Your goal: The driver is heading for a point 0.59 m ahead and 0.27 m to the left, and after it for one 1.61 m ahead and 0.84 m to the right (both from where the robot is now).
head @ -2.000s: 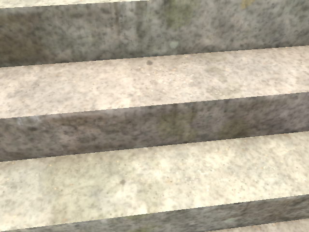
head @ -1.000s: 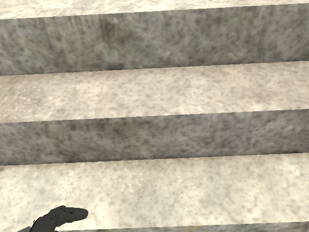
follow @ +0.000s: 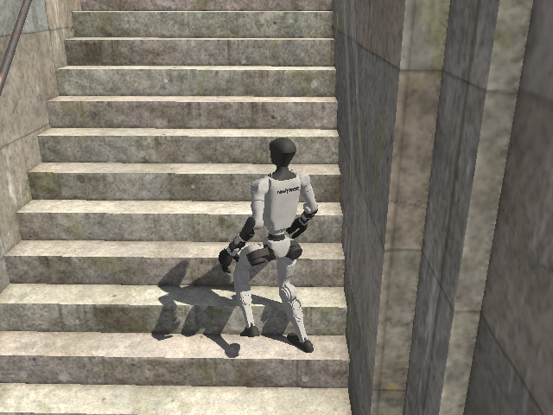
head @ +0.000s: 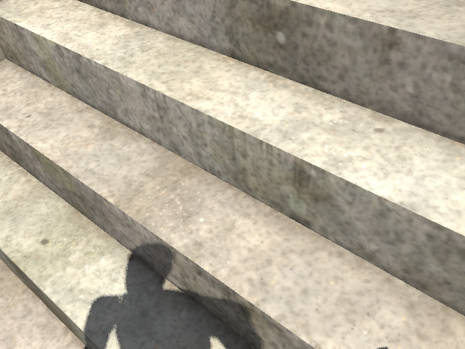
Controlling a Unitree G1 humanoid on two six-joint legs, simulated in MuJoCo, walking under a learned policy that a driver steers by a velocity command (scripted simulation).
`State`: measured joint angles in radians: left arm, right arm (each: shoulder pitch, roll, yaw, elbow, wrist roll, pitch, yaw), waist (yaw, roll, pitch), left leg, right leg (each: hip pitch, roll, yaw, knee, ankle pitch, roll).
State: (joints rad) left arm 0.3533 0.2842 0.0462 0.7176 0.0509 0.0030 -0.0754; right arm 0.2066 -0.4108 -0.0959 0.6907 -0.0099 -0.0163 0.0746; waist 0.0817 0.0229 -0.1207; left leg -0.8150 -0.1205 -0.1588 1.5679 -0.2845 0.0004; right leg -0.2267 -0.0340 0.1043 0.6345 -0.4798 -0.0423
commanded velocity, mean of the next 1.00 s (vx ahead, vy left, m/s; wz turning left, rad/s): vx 0.50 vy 0.00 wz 0.51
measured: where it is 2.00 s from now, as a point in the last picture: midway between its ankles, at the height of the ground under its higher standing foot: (110, 299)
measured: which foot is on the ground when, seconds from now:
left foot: up 0.00-0.18, down 0.20-0.76, up 0.78-1.00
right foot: down 0.00-0.22, up 0.24-0.68, down 0.70-1.00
